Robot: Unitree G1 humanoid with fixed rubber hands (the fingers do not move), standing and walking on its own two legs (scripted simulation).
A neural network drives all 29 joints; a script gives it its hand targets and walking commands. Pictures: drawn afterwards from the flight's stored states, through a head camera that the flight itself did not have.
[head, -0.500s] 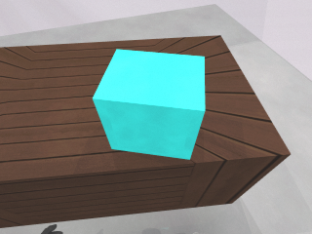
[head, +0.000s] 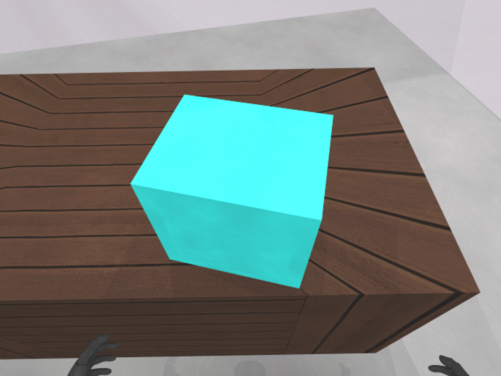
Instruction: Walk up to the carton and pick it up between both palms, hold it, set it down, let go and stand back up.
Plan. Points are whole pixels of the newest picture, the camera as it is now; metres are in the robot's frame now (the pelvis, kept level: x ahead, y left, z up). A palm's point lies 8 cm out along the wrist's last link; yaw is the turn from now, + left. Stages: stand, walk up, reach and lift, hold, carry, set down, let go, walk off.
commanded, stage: walk up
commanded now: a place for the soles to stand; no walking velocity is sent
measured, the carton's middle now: (243, 194) +0.43 +0.05 +0.00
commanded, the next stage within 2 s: none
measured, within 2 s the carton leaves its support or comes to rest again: neither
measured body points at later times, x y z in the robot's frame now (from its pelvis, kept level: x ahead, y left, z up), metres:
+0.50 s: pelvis -0.02 +0.01 +0.01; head +0.00 +0.02 +0.45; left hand +0.06 +0.33 -0.12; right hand +0.08 -0.29 -0.12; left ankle -0.02 +0.14 -0.74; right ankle -0.02 -0.10 -0.74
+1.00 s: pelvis -0.05 +0.01 +0.01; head -0.03 +0.03 +0.45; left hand +0.02 +0.34 -0.12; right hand +0.06 -0.28 -0.12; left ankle -0.01 +0.14 -0.74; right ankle -0.02 -0.11 -0.74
